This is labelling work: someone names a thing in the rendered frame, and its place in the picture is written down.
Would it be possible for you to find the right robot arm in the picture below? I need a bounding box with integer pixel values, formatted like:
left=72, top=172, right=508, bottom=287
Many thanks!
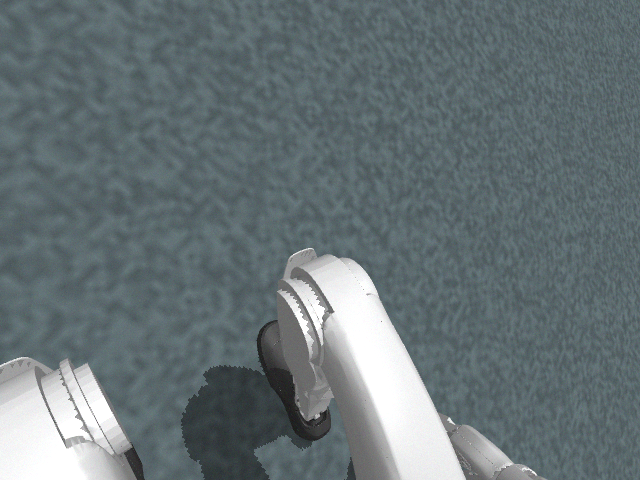
left=496, top=464, right=547, bottom=480

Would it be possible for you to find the right robot foot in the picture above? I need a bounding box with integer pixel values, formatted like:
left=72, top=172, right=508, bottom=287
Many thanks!
left=257, top=320, right=331, bottom=441

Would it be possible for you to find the right robot hand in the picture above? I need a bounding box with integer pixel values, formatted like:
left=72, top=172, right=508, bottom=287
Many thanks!
left=438, top=413, right=514, bottom=480

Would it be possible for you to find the left robot foot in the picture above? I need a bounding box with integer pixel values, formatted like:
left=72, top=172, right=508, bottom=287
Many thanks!
left=124, top=441, right=145, bottom=480

